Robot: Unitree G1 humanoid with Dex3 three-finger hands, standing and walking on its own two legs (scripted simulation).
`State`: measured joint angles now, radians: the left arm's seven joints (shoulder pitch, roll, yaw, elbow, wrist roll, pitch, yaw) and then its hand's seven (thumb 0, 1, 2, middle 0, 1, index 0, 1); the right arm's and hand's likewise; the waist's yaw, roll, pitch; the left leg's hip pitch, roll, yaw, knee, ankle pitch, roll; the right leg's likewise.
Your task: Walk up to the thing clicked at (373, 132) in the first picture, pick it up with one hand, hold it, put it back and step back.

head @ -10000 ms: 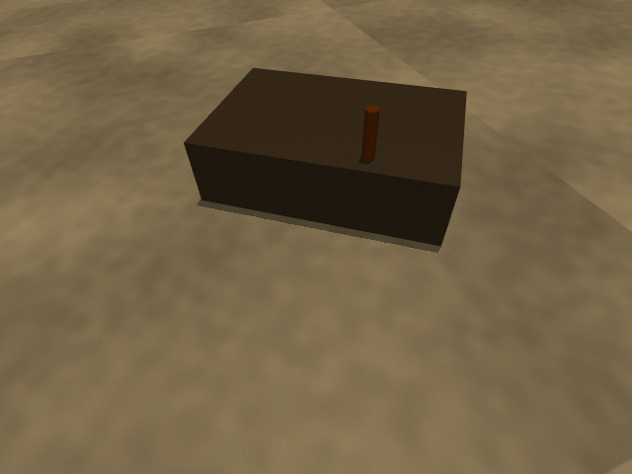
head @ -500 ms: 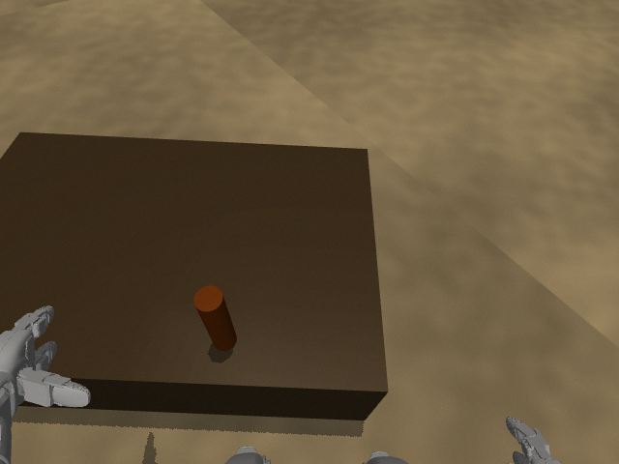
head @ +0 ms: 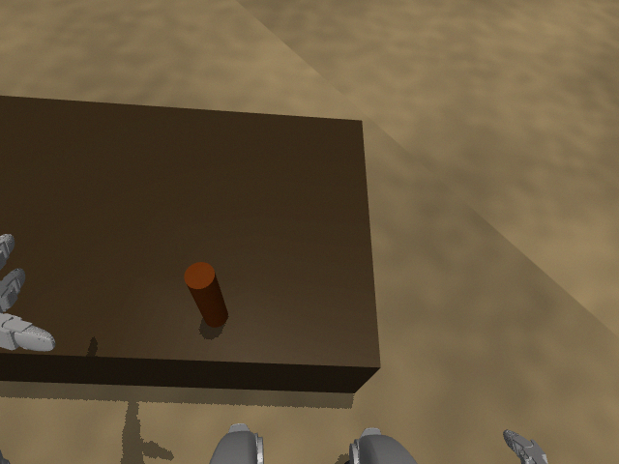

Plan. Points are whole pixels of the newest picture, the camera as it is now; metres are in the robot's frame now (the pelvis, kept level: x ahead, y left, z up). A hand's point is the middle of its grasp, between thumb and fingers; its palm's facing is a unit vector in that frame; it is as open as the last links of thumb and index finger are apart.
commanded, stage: go down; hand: left
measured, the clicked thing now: (208, 298) +0.44 +0.18 -0.27
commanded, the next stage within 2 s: none
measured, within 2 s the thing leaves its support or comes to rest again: neither
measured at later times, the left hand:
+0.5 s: hand (23, 277) +0.37 +0.37 +0.00, palm faces +0.14 -0.98 -0.12, open 17.5 cm
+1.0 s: hand (16, 266) +0.38 +0.38 +0.00, palm faces +0.15 -0.98 -0.10, open 17.4 cm
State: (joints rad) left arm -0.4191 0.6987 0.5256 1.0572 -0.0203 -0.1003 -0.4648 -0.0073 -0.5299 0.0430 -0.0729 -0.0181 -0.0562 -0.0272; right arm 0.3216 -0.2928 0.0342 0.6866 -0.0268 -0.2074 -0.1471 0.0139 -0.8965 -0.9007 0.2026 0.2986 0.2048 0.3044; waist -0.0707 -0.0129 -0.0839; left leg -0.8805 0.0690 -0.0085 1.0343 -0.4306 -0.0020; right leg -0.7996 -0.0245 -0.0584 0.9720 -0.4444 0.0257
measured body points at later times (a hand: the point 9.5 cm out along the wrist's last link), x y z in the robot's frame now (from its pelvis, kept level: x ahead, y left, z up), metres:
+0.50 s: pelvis +0.00 +0.01 +0.00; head +0.11 +0.05 +0.43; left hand +0.35 +0.42 +0.01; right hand +0.08 -0.27 -0.09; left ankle +0.04 +0.12 -0.67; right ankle +0.01 -0.14 -0.67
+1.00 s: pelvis +0.00 +0.01 -0.02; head +0.13 +0.05 +0.41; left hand +0.37 +0.43 +0.01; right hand +0.08 -0.27 -0.10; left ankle +0.04 +0.12 -0.67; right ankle +0.01 -0.14 -0.67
